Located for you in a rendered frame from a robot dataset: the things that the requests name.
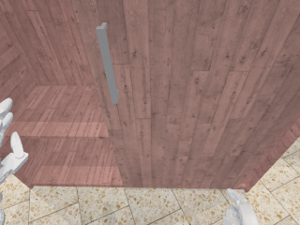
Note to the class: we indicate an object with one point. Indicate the robot left hand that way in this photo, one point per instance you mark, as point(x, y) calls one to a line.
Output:
point(15, 160)

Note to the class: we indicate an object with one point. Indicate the handle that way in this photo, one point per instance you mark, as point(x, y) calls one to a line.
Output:
point(107, 61)

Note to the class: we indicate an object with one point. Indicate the robot right hand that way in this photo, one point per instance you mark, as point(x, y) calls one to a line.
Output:
point(243, 215)

